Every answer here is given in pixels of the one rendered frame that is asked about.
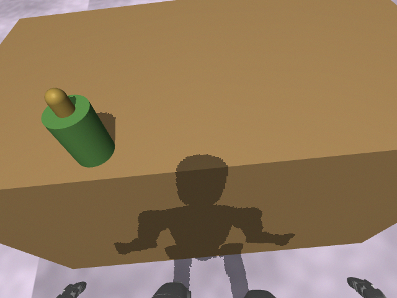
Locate bottle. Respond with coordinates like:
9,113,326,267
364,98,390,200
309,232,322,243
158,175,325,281
41,88,115,168

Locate left robot hand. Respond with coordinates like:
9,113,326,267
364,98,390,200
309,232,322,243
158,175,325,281
56,281,86,298

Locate right robot hand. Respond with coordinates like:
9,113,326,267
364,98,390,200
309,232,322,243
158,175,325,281
347,277,386,298

